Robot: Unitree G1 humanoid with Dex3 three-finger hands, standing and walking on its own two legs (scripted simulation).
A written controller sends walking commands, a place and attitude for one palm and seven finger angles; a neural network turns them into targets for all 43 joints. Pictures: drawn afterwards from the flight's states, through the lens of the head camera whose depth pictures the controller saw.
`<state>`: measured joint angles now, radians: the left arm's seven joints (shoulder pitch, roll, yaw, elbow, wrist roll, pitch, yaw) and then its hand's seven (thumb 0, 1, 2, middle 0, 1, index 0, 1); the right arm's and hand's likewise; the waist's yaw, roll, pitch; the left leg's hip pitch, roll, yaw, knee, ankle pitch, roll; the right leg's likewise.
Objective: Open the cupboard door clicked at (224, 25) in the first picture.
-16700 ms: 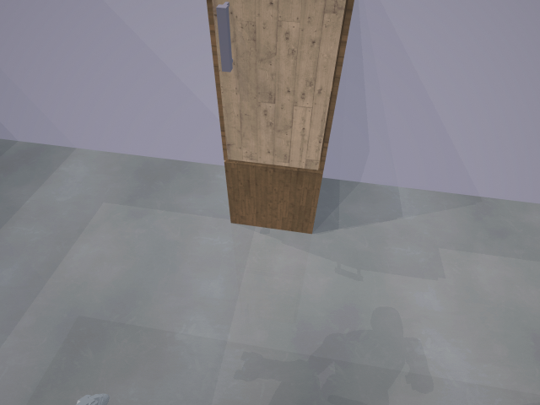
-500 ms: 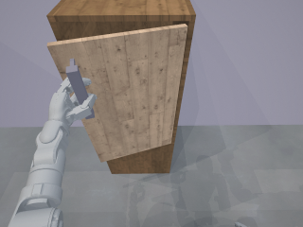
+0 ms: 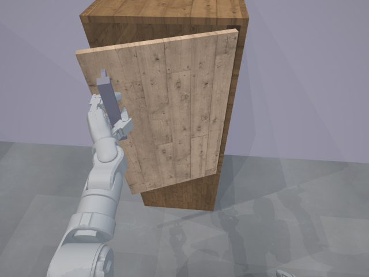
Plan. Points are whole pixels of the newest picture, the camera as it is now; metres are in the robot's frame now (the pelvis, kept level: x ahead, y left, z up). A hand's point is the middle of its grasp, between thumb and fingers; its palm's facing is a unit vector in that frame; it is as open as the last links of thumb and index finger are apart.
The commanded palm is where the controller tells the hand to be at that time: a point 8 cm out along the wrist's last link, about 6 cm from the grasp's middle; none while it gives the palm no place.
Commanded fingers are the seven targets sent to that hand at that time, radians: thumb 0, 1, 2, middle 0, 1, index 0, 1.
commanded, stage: pull the door open along its arc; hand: left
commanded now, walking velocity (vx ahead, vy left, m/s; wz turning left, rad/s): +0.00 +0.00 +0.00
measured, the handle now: (113, 106) +0.47 +0.18 +0.14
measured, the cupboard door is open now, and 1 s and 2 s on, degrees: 21 49 50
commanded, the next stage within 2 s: open thumb and fingers to let go in 0.52 s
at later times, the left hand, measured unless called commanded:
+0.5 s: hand (164, 169) +0.29 +0.05 +0.13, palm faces +0.19 -0.98 +0.00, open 6.9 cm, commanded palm +0.23 +0.08 +0.13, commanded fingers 0.00 0.90 0.90 -0.40 -1.35 -0.40 -1.35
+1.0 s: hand (162, 165) +0.30 +0.05 +0.13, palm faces +0.31 -0.95 +0.00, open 9.7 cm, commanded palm +0.25 +0.09 +0.13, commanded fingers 0.00 -0.50 0.30 -0.30 -1.20 -0.30 -1.20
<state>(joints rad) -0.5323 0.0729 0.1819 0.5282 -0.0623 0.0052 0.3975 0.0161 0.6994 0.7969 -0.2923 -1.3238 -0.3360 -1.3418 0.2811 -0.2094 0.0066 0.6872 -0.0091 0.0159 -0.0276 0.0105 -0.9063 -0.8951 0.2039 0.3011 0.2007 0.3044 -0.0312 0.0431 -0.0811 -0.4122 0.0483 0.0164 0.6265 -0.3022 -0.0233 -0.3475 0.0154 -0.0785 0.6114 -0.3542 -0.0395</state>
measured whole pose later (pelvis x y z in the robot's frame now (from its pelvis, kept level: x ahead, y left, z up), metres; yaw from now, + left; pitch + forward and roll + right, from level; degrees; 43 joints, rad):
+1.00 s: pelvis -0.01 -0.01 +0.00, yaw +2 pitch -3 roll +0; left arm -0.05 -0.11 -0.23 -0.07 0.02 0.20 0.53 0.01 0.12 0.57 -0.34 -1.26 -0.36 -1.26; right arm 0.16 -0.18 0.02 0.65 -0.03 0.11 0.00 0.01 -0.91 -0.90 0.20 0.30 0.20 0.30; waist 0.01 0.06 -0.02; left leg -0.25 0.04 -0.01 0.57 -0.28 -0.03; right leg -0.17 0.01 -0.11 0.56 -0.34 -0.05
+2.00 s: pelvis -0.02 +0.02 +0.01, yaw -1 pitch -3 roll +0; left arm 0.00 0.02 -0.22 -0.08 -0.07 0.10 0.10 -0.01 -0.50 0.30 -0.15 -0.34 -0.17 -0.32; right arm 0.19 -0.18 0.06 0.54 0.02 0.08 0.01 0.01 -0.91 -0.90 0.20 0.30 0.20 0.30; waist 0.00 0.03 -0.03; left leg -0.25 0.02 0.04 0.56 -0.27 0.01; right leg -0.19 -0.01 -0.05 0.57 -0.32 -0.01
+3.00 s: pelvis -0.01 +0.00 +0.00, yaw +1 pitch -1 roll +0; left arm 0.47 0.21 0.03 -0.44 -0.21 -0.02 -0.17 -0.01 -0.50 0.30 -0.16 -0.30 -0.16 -0.30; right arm 0.25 -0.22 0.05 0.52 0.04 -0.15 -0.05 0.02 -0.91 -0.90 0.20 0.30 0.20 0.30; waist 0.02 0.05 -0.05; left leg -0.32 0.04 0.00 0.65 -0.32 -0.02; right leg -0.24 0.00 -0.09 0.63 -0.37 -0.03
